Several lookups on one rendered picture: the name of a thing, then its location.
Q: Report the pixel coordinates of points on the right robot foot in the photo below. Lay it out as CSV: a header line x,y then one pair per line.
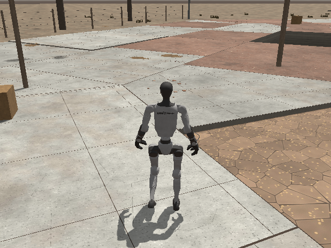
x,y
175,205

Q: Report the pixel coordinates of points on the right robot hand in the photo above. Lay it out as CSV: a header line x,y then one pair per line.
x,y
196,148

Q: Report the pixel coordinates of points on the robot right forearm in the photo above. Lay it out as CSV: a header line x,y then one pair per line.
x,y
191,137

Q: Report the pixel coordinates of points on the left robot upper arm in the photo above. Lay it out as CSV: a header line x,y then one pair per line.
x,y
146,117

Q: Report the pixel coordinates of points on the robot right thigh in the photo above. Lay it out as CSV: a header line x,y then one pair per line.
x,y
177,158

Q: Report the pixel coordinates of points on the right robot upper arm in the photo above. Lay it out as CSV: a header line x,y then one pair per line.
x,y
185,118

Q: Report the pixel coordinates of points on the robot left forearm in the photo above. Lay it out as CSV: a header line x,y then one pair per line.
x,y
140,134

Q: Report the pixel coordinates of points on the left robot hand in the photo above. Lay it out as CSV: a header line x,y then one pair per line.
x,y
141,142

